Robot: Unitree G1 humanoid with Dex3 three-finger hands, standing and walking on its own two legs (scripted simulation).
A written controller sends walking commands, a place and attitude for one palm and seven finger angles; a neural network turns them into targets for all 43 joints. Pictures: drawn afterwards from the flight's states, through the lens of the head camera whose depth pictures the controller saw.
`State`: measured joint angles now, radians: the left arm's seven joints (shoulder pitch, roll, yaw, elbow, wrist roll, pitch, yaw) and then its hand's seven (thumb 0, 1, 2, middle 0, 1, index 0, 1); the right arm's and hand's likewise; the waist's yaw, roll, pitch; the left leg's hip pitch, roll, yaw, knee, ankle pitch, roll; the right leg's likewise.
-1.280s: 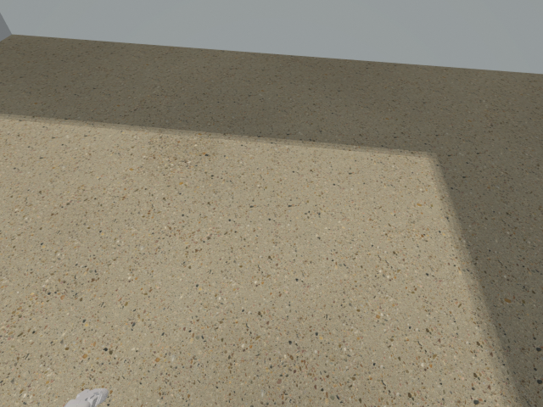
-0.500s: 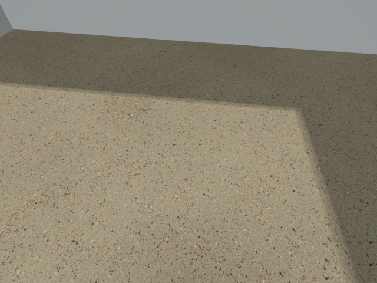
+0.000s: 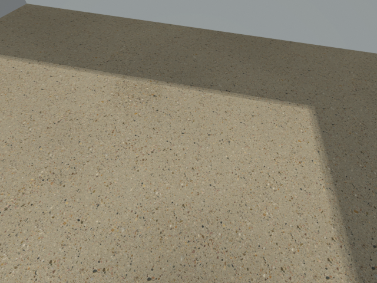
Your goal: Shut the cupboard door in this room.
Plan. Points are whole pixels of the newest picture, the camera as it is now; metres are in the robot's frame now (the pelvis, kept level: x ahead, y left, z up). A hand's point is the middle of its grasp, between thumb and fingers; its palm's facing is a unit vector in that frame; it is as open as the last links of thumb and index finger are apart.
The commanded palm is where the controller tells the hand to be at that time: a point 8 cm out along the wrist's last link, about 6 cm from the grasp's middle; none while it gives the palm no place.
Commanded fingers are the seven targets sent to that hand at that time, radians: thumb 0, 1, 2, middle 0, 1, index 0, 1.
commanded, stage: turn or walk to find it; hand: left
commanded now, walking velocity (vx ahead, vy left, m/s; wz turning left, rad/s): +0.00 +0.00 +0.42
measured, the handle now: out of the picture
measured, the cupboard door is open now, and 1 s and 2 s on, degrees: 94 94 94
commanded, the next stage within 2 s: none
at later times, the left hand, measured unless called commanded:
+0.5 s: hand out of the picture -0.02 +0.18 -0.15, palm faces +0.24 -0.93 -0.28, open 7.4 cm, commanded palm none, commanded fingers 0.00 0.90 0.90 -0.20 -0.30 -0.20 -0.30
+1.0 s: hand out of the picture -0.09 +0.22 -0.15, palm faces +0.47 -0.85 -0.25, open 7.4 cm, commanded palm none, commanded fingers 0.00 0.90 0.90 -0.20 -0.30 -0.20 -0.30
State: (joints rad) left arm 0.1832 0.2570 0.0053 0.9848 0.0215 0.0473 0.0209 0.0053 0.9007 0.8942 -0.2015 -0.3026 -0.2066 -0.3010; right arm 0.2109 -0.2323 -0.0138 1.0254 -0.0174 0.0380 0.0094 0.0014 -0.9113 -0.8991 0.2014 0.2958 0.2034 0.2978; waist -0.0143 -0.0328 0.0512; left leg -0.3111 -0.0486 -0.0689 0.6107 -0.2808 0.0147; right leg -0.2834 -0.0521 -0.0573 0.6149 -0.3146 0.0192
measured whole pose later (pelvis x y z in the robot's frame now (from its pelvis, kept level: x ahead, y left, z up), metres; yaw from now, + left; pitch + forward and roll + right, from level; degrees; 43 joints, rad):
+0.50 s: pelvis -0.04 -0.03 +0.01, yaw +15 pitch -1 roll +1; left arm 0.24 0.21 0.03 0.92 0.03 0.02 0.03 0.01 0.90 0.89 -0.20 -0.30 -0.21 -0.30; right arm 0.23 -0.27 -0.09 0.97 -0.02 0.08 0.01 0.00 -0.91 -0.90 0.20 0.30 0.20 0.30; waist -0.03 0.01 0.05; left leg -0.50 -0.01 -0.02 1.08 -0.37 -0.05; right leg -0.17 -0.06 -0.09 0.52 -0.32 -0.01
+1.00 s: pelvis -0.06 +0.00 +0.01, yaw +26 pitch -1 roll -1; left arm 0.21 0.24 0.06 0.93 0.02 0.05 0.02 0.01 0.91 0.89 -0.20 -0.30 -0.20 -0.30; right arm 0.18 -0.18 -0.04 0.94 -0.02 0.03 0.00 0.00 -0.91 -0.90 0.21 0.30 0.21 0.30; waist -0.01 -0.01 0.06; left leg -0.24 -0.04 -0.04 0.47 -0.22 0.04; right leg -0.39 -0.06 -0.03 0.86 -0.42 0.07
